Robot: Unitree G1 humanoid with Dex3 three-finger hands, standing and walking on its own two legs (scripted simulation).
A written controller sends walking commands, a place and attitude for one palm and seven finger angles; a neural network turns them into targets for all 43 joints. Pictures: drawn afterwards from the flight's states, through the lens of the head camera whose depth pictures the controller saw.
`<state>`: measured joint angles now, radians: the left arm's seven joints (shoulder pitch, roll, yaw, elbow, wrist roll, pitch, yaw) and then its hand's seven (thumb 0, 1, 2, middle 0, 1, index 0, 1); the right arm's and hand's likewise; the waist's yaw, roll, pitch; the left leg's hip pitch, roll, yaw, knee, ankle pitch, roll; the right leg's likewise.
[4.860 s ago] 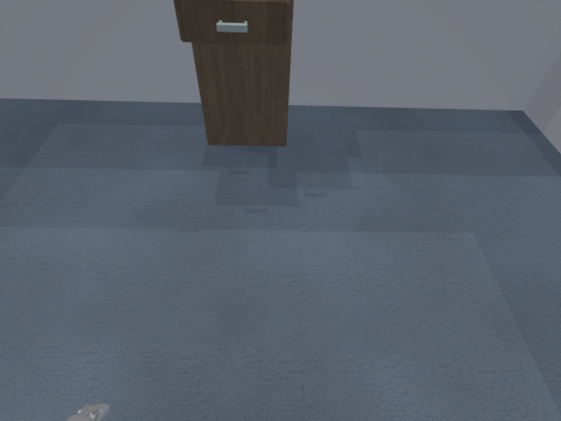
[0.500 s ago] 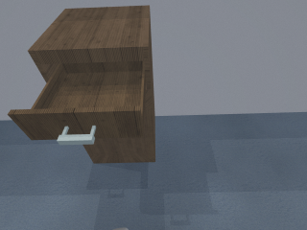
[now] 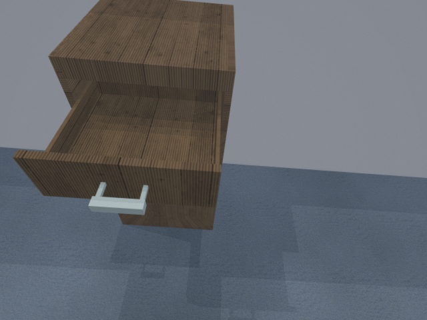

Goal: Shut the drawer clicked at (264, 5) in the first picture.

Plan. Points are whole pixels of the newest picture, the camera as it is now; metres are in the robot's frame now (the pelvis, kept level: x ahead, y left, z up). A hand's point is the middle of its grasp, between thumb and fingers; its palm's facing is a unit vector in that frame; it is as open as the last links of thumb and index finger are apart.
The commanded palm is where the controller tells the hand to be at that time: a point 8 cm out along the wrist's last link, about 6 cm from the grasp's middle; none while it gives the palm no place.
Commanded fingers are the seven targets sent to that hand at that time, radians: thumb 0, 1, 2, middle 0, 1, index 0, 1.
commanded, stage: come to a stop and stand still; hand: left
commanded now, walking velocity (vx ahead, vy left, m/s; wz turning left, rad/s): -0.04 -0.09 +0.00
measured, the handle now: (121, 196) +0.34 +0.23 -0.01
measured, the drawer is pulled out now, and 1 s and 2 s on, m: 0.27 0.27 0.27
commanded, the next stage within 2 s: look again from close up in 1.26 s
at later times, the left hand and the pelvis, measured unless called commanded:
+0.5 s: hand out of the picture +0.01 +0.14 -0.17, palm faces +0.01 -0.98 -0.21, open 7.3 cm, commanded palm none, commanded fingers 0.00 0.90 0.90 -0.20 -0.30 -0.20 -0.30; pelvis -0.01 -0.04 +0.00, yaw +0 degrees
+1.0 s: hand out of the picture -0.02 +0.10 -0.18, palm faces +0.06 -0.99 -0.14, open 7.4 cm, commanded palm none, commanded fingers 0.00 0.90 0.90 -0.20 -0.30 -0.20 -0.30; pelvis +0.02 -0.04 +0.00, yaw +0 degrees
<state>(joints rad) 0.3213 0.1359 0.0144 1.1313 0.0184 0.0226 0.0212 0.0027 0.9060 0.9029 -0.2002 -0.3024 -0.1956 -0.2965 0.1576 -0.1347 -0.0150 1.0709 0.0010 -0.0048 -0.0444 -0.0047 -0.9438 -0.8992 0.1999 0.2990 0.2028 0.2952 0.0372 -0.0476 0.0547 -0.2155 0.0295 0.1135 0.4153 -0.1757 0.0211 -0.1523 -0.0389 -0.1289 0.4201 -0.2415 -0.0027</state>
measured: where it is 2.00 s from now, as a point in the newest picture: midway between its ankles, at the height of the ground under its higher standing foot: outside the picture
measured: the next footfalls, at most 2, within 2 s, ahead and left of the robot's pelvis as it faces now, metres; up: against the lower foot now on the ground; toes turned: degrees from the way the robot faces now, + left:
none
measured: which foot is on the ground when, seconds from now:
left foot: down 0.00-1.00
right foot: down 0.00-1.00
